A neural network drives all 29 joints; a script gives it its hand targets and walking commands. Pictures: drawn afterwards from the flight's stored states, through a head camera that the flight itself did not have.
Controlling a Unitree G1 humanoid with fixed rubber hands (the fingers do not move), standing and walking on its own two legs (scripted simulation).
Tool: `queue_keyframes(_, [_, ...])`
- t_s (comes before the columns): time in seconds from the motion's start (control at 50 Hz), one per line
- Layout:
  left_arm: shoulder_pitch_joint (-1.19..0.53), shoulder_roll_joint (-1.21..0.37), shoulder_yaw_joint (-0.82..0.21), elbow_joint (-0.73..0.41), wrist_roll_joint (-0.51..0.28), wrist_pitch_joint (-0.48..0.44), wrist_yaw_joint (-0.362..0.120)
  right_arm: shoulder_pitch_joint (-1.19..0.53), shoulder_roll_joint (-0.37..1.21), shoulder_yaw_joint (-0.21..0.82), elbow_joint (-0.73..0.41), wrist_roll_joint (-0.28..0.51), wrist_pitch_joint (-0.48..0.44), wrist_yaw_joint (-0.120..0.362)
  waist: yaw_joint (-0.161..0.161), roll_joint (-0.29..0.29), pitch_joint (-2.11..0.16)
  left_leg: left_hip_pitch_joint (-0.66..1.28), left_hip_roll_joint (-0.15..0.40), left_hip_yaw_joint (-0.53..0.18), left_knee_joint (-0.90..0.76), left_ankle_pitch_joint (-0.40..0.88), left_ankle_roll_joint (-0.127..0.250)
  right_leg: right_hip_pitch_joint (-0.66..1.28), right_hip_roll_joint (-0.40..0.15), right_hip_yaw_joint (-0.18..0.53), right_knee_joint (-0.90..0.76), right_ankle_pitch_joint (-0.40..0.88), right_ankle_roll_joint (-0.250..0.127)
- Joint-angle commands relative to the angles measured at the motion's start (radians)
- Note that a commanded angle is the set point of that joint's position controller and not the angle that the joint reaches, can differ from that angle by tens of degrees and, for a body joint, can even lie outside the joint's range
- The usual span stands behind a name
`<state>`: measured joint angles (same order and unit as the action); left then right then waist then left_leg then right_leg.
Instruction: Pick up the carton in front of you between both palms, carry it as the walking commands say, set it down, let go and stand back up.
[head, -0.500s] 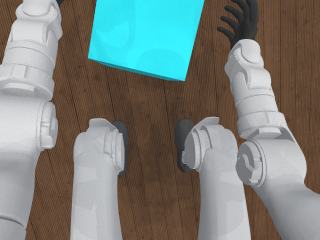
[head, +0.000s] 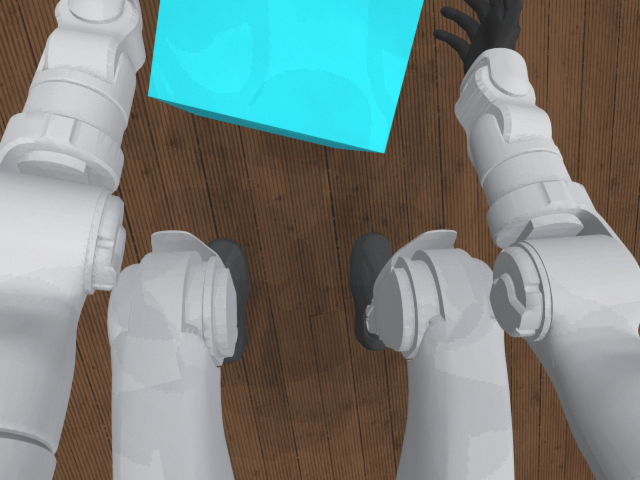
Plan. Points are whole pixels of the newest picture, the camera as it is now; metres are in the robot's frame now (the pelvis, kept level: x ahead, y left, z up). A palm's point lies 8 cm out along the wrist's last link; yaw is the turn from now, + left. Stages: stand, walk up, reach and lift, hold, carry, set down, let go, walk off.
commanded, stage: reach and lift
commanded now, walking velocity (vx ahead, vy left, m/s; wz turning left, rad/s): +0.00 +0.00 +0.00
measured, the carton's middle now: (287, 41) +0.52 +0.05 -0.25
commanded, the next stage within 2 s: none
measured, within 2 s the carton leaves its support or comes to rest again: leaves its support in 0.52 s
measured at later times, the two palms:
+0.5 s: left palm out of the picture +0.54 +0.19 -0.17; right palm (461, 29) +0.52 -0.11 -0.15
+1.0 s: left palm out of the picture +0.49 +0.19 +0.02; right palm (582, 18) +0.49 -0.10 +0.02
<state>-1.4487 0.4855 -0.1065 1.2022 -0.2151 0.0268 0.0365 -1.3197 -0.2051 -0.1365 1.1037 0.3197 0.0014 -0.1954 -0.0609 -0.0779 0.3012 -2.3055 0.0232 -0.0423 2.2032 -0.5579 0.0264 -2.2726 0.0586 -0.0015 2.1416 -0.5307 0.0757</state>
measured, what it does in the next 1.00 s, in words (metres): rises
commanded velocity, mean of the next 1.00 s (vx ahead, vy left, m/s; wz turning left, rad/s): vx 0.00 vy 0.00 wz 0.00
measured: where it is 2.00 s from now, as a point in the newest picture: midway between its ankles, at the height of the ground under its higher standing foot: (303, 315)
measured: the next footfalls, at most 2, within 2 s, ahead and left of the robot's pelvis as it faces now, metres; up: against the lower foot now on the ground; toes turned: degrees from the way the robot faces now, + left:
none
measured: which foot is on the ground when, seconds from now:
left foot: down 0.00-1.00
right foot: down 0.00-1.00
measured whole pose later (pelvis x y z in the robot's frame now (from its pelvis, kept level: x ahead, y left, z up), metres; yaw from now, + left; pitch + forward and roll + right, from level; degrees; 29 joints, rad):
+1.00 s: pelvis +0.00 -0.01 +0.08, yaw +6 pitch +41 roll -3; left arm -1.17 0.15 0.30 0.94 0.19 0.32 0.00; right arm -0.99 0.11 -0.58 0.65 -0.17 0.30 -0.13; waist -0.03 -0.02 -0.12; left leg -2.12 -0.06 -0.07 1.90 -0.50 -0.02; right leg -2.08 0.07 0.04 1.89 -0.53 0.07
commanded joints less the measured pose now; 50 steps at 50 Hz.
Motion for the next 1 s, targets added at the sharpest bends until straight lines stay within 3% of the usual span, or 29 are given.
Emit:
queue_keyframes(0.0, [-0.27, 0.066, 0.025, -0.055, 0.008, -0.016, -0.006, -0.113, -0.009, -0.039, -0.075, -0.038, -0.017, 0.001, 0.014, 0.212, -1.063, 0.661, -0.003, -0.029, -0.224, 0.264, -0.019, 0.409, 0.006, -0.08, -0.131, 0.246, 0.0])
queue_keyframes(0.08, [-0.284, 0.042, 0.014, -0.022, 0.005, -0.02, -0.018, -0.137, 0.012, -0.054, -0.077, -0.067, -0.021, 0.001, 0.005, 0.188, -1.029, 0.594, -0.008, -0.029, -0.235, 0.224, -0.015, 0.449, 0.008, -0.071, -0.141, 0.239, -0.001])
queue_keyframes(0.16, [-0.325, -0.05, -0.024, -0.003, -0.001, -0.027, -0.023, -0.184, 0.109, -0.026, -0.081, -0.059, -0.026, 0.005, 0.018, 0.177, -1.027, 0.571, -0.019, -0.028, -0.246, 0.209, -0.012, 0.49, 0.021, -0.07, -0.146, 0.244, 0.001])
queue_keyframes(0.24, [-0.364, -0.199, -0.05, 0.018, 0.009, -0.027, -0.037, -0.199, 0.202, -0.06, -0.044, -0.12, -0.029, 0.012, -0.023, 0.191, -1.006, 0.558, -0.04, -0.026, -0.254, 0.19, -0.018, 0.512, 0.043, -0.073, -0.148, 0.242, -0.006])
queue_keyframes(0.26, [-0.404, -0.311, -0.067, 0.003, 0.021, -0.022, -0.059, -0.239, 0.305, -0.059, -0.057, -0.146, -0.024, 0.032, -0.032, 0.199, -1.001, 0.558, -0.049, -0.026, -0.255, 0.184, -0.016, 0.51, 0.052, -0.075, -0.146, 0.241, -0.007])
queue_keyframes(0.32, [-0.506, -0.68, -0.089, -0.021, 0.06, 0.005, -0.145, -0.404, 0.637, -0.059, -0.077, -0.222, 0.011, 0.126, -0.017, 0.22, -1.005, 0.542, -0.074, -0.021, -0.244, 0.211, -0.01, 0.474, 0.08, -0.082, -0.124, 0.251, -0.021])
queue_keyframes(0.4, [-0.45, -0.896, -0.054, -0.069, 0.106, 0.051, -0.205, -0.477, 0.818, -0.068, -0.142, -0.262, 0.063, 0.207, 0.003, 0.232, -1.002, 0.567, -0.096, 0.0, -0.226, 0.247, -0.007, 0.399, 0.097, -0.102, -0.105, 0.229, -0.026])
queue_keyframes(0.48, [-0.456, -1.036, -0.07, -0.166, 0.091, 0.07, -0.223, -0.503, 0.936, -0.016, -0.2, -0.233, 0.085, 0.241, 0.03, 0.215, -1.133, 0.614, -0.108, 0.027, -0.213, 0.328, -0.005, 0.432, 0.109, -0.12, -0.092, 0.282, -0.028])
queue_keyframes(0.54, [-0.479, -1.112, -0.123, -0.302, 0.048, 0.069, -0.212, -0.494, 1.041, 0.054, -0.275, -0.188, 0.099, 0.246, 0.039, 0.214, -1.339, 0.758, -0.113, 0.046, -0.206, 0.434, -0.013, 0.474, 0.112, -0.133, -0.086, 0.349, -0.025])
queue_keyframes(0.58, [-0.497, -1.143, -0.153, -0.408, 0.045, 0.074, -0.196, -0.476, 1.103, 0.088, -0.316, -0.177, 0.121, 0.249, 0.04, 0.233, -1.469, 0.884, -0.116, 0.057, -0.209, 0.494, -0.025, 0.482, 0.115, -0.139, -0.093, 0.364, -0.021])
queue_keyframes(0.64, [-0.456, -1.216, -0.189, -0.534, 0.051, 0.115, -0.169, -0.525, 1.134, 0.178, -0.481, -0.154, 0.155, 0.252, 0.058, 0.279, -1.655, 1.066, -0.129, 0.07, -0.232, 0.553, -0.038, 0.48, 0.124, -0.148, -0.122, 0.352, -0.021])
queue_keyframes(0.7, [-0.385, -1.28, -0.194, -0.6, 0.077, 0.172, -0.16, -0.563, 1.125, 0.248, -0.613, -0.165, 0.192, 0.26, 0.061, 0.259, -1.697, 1.078, -0.143, 0.08, -0.279, 0.477, -0.039, 0.522, 0.133, -0.152, -0.167, 0.29, -0.024])
queue_keyframes(0.8, [-0.278, -1.384, -0.1, -0.458, 0.164, 0.246, -0.198, -0.471, 1.148, 0.179, -0.522, -0.282, 0.254, 0.265, 0.007, 0.232, -1.392, 0.819, -0.163, 0.082, -0.407, 0.161, -0.036, 0.51, 0.135, -0.14, -0.288, 0.091, -0.043])
queue_keyframes(0.86, [-0.237, -1.406, -0.002, -0.349, 0.224, 0.266, -0.224, -0.43, 1.171, 0.101, -0.455, -0.352, 0.28, 0.273, -0.011, 0.22, -1.296, 0.753, -0.168, 0.076, -0.471, 0.075, -0.032, 0.514, 0.131, -0.125, -0.354, 0.05, -0.046])
queue_keyframes(0.98, [-0.173, -1.403, 0.133, -0.288, 0.32, 0.268, -0.25, -0.4, 1.246, 0.086, -0.43, -0.394, 0.302, 0.3, 0.039, 0.13, -1.324, 0.763, -0.179, 0.092, -0.552, 0.116, -0.015, 0.617, 0.134, -0.096, -0.469, 0.072, -0.033])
